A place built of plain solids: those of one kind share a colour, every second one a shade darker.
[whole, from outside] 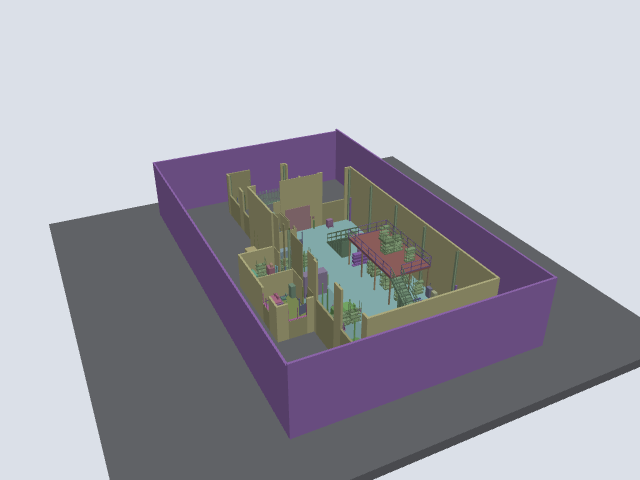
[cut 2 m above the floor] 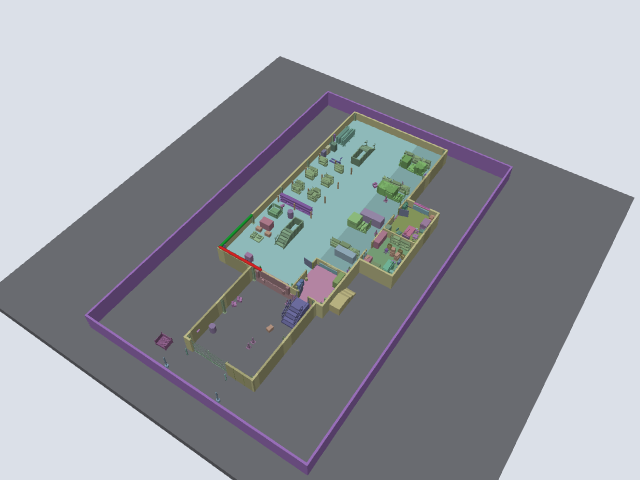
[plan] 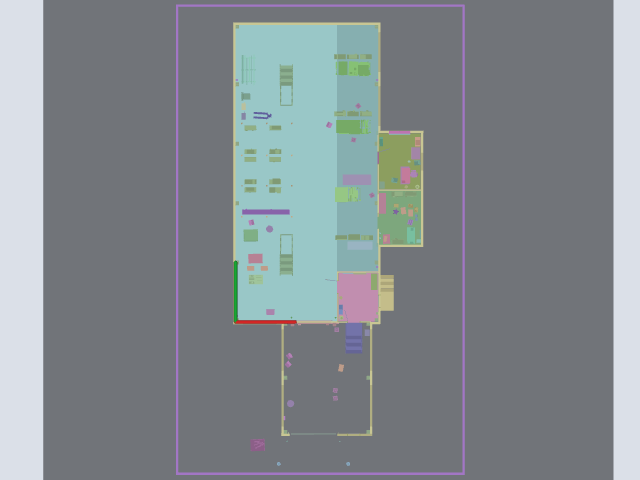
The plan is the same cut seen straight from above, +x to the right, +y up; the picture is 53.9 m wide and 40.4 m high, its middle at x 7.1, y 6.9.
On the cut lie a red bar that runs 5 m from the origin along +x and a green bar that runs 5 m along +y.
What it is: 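A works' own stores building on a factory's ground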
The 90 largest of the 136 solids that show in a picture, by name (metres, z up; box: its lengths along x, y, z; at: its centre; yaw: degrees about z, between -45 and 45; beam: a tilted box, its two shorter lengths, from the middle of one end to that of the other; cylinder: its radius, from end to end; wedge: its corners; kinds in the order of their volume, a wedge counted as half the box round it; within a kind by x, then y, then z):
{
 "raised_floor_stock_1": {"box": [8.73, 25.13, 1.07], "at": [4.3, 12.5, 0.48]},
 "raised_floor_stock_2": {"box": [3.53, 20.93, 1.07], "at": [10.3, 14.6, 0.48]},
 "yard_bound_1": {"box": [0.2, 39.6, 7.19], "at": [-4.92, 6.93, 3.55]},
 "yard_bound_2": {"box": [24.31, 0.2, 6.92], "at": [7.14, -12.77, 3.41]},
 "yard_bound_3": {"box": [24.31, 0.2, 7.22], "at": [7.14, 26.63, 3.56]},
 "yard_bound_4": {"box": [0.2, 39.6, 6.92], "at": [19.19, 6.93, 3.41]},
 "wall_1": {"box": [0.2, 25.4, 7.67], "at": [-0.1, 12.5, 3.79]},
 "wall_2": {"box": [0.81, 0.2, 7.67], "at": [0.2, -0.1, 3.79]},
 "wall_3": {"box": [2.86, 0.2, 3.77], "at": [2.02, -0.1, 1.83]},
 "wall_4": {"box": [0.61, 0.2, 7.67], "at": [3.75, -0.1, 3.79]},
 "wall_5": {"box": [0.2, 0.81, 5.25], "at": [3.95, -9.2, 2.58]},
 "wall_6": {"box": [0.2, 3.51, 2.75], "at": [3.95, -7.05, 1.32]},
 "wall_7": {"box": [0.2, 1.21, 5.25], "at": [3.95, -4.7, 2.58]},
 "wall_8": {"box": [0.2, 3.51, 2.75], "at": [3.95, -2.35, 1.32]},
 "wall_9": {"box": [0.2, 0.61, 5.25], "at": [3.95, -0.3, 2.58]},
 "wall_10": {"box": [0.71, 0.2, 5.25], "at": [4.2, -9.5, 2.58]},
 "wall_11": {"box": [12.4, 0.2, 7.67], "at": [6.0, 25.1, 3.79]},
 "wall_12": {"box": [4.61, 0.06, 7.67], "at": [6.29, 0.03, 3.79]},
 "wall_13": {"box": [4.61, 0.06, 5.25], "at": [6.36, -0.03, 2.58]},
 "wall_14": {"box": [0.06, 2.4, 3.87], "at": [8.63, 1.2, 1.89]},
 "wall_15": {"box": [0.86, 0.06, 5.25], "at": [8.97, -0.03, 2.58]},
 "wall_16": {"box": [2.96, 0.2, 5.25], "at": [10.03, -9.5, 2.58]},
 "wall_17": {"box": [3.46, 0.06, 3.99], "at": [10.27, 4.23, 1.95]},
 "wall_18": {"box": [3.4, 0.06, 3.87], "at": [10.3, 4.17, 1.89]},
 "wall_19": {"box": [0.2, 0.81, 5.25], "at": [11.4, -9.2, 2.58]},
 "wall_20": {"box": [0.2, 3.51, 2.75], "at": [11.4, -7.05, 1.32]},
 "wall_21": {"box": [0.2, 1.21, 5.25], "at": [11.4, -4.7, 2.58]},
 "wall_22": {"box": [0.2, 3.51, 2.75], "at": [11.4, -2.35, 1.32]},
 "wall_23": {"box": [0.9, 0.2, 7.67], "at": [11.75, -0.1, 3.79]},
 "wall_24": {"box": [0.06, 1.42, 6.62], "at": [11.97, 7.14, 4.31]},
 "wall_25": {"box": [0.06, 2.21, 7.67], "at": [11.97, 12.15, 3.79]},
 "wall_26": {"box": [0.06, 1.61, 7.67], "at": [11.97, 15.15, 3.79]},
 "wall_27": {"box": [0.06, 1.36, 2.82], "at": [12.03, 7.17, 2.41]},
 "wall_28": {"box": [0.06, 2.15, 3.87], "at": [12.03, 12.18, 1.89]},
 "wall_29": {"box": [0.06, 1.55, 3.87], "at": [12.03, 15.12, 1.89]},
 "wall_30": {"box": [0.2, 4.4, 7.67], "at": [12.1, 2.0, 3.79]},
 "wall_31": {"box": [0.2, 2.3, 7.67], "at": [12.1, 5.35, 3.79]},
 "wall_32": {"box": [0.2, 0.61, 7.67], "at": [12.1, 16.2, 3.79]},
 "wall_33": {"box": [0.2, 3.36, 3.77], "at": [12.1, 18.18, 1.83]},
 "wall_34": {"box": [0.2, 1.21, 7.67], "at": [12.1, 20.45, 3.79]},
 "wall_35": {"box": [0.2, 3.36, 3.77], "at": [12.1, 22.73, 1.83]},
 "wall_36": {"box": [0.2, 0.81, 7.67], "at": [12.1, 24.8, 3.79]},
 "wall_37": {"box": [0.91, 0.2, 3.87], "at": [12.45, 16.0, 1.89]},
 "wall_38": {"box": [3.6, 0.06, 3.87], "at": [13.8, 11.07, 1.89]},
 "wall_39": {"box": [3.6, 0.06, 3.87], "at": [13.8, 11.13, 1.89]},
 "wall_40": {"box": [1.81, 0.2, 1.97], "at": [13.8, 16.0, 0.94]},
 "wall_41": {"box": [3.8, 0.2, 3.87], "at": [13.9, 6.4, 1.89]},
 "wall_42": {"box": [1.11, 0.2, 3.87], "at": [15.25, 16.0, 1.89]},
 "wall_43": {"box": [0.2, 4.8, 3.87], "at": [15.7, 8.7, 1.89]},
 "wall_44": {"box": [0.2, 1.66, 3.87], "at": [15.7, 11.93, 1.89]},
 "wall_45": {"box": [0.2, 1.51, 2.17], "at": [15.7, 13.5, 1.03]},
 "wall_46": {"box": [0.2, 1.86, 3.87], "at": [15.7, 15.18, 1.89]},
 "raised_floor_office_1": {"box": [3.73, 4.93, 1.07], "at": [13.8, 13.5, 0.48]},
 "raised_floor_crib_1": {"box": [3.73, 4.73, 1.07], "at": [13.8, 8.8, 0.48]},
 "raised_floor_lobby_1": {"box": [3.53, 4.33, 1.07], "at": [10.3, 2.1, 0.48]},
 "raised_floor_steel_1": {"box": [4.4, 8.07, 0.2], "at": [2.62, 12.79, 4.07]},
 "longspan_deep_1": {"box": [2.4, 0.9, 2.48], "at": [10.22, 11.97, 2.21]},
 "rack_mid_1": {"box": [0.75, 1.13, 1.03], "at": [9.03, 21.36, 1.48]},
 "rack_mid_2": {"box": [0.73, 1.15, 1.08], "at": [9.07, 16.4, 1.51]},
 "rack_mid_3": {"box": [2.0, 1.1, 1.07], "at": [9.46, 16.45, 1.5]},
 "rack_mid_4": {"box": [0.91, 0.84, 1.07], "at": [10.75, 21.22, 1.5]},
 "longspan_1": {"box": [2.1, 0.7, 2.16], "at": [10.47, 6.43, 2.05]},
 "door_landing_1": {"box": [1.4, 0.32, 0.56], "at": [9.95, -1.9, 0.23]},
 "door_landing_2": {"box": [1.4, 0.32, 0.73], "at": [9.95, -1.6, 0.32]},
 "door_landing_3": {"box": [1.4, 0.32, 0.9], "at": [9.95, -1.3, 0.4]},
 "door_landing_4": {"box": [1.4, 1.1, 1.07], "at": [9.95, -0.61, 0.48]},
 "yard_step_1": {"box": [1.1, 1.6, 1.01], "at": [12.75, 1.75, 0.5]},
 "yard_step_2": {"box": [1.1, 0.28, 0.84], "at": [12.75, 2.69, 0.41]},
 "rack1n_mid_1": {"box": [1.09, 1.24, 1.28], "at": [8.91, 10.72, 1.61]},
 "bay_door_1": {"box": [4.3, 0.08, 1.07], "at": [6.55, -0.1, 0.48]},
 "bay_door_2": {"box": [3.0, 0.05, 3.05], "at": [6.55, -0.09, 2.5]},
 "bay_door_3": {"box": [3.0, 0.06, 3.05], "at": [6.55, 0.09, 2.5]},
 "crate_1": {"box": [1.2, 0.8, 0.95], "at": [1.67, 5.34, 1.45], "yaw": 1.2},
 "crate_2": {"box": [0.6, 0.8, 0.95], "at": [12.7, 6.97, 1.45], "yaw": 0.7},
 "shelving_run_1": {"box": [3.88, 0.48, 0.22], "at": [2.54, 9.28, 2.28]},
 "shelving_run_2": {"box": [3.91, 0.4, 0.22], "at": [2.56, 9.24, 1.91]},
 "shelving_run_3": {"box": [3.59, 0.43, 0.22], "at": [2.71, 9.25, 1.54]},
 "hatch_counter_1": {"box": [0.56, 1.73, 0.84], "at": [12.34, 9.97, 1.52]},
 "counter_1": {"box": [0.55, 1.4, 0.95], "at": [11.67, 3.39, 1.59]},
 "plan_chest_small_1": {"box": [0.64, 0.92, 1.01], "at": [15.16, 14.19, 1.47]},
 "drum_1": {"cylinder": 0.3, "from": [2.86, 7.82, 1.02], "to": [2.86, 7.82, 1.89]},
 "drum_2": {"cylinder": 0.3, "from": [4.63, -6.87, 0.0], "to": [4.63, -6.87, 0.87]},
 "stair_openriser_grating_1": {"box": [1.0, 0.1, 2.07], "at": [4.27, 7.34, 2.0]},
 "stair_openriser_grating_2": {"box": [1.0, 0.1, 2.07], "at": [4.27, 18.25, 2.0]},
 "filing_tall_1": {"box": [0.47, 0.62, 1.37], "at": [12.32, 11.52, 1.66]},
 "stillage_1": {"box": [1.08, 0.88, 0.4], "at": [1.28, 7.29, 1.17], "yaw": 0.8},
 "spill_kit_1": {"box": [0.62, 0.51, 1.12], "at": [0.93, 18.97, 1.53]},
 "tool_cabinet_1": {"box": [0.66, 0.46, 0.93], "at": [2.92, 0.81, 1.58]},
 "sheet_rack_1": {"box": [0.08, 2.59, 1.0], "at": [1.55, 21.22, 1.62]},
 "truck_charger_1": {"box": [0.36, 0.56, 0.98], "at": [0.67, 17.31, 1.61]}
}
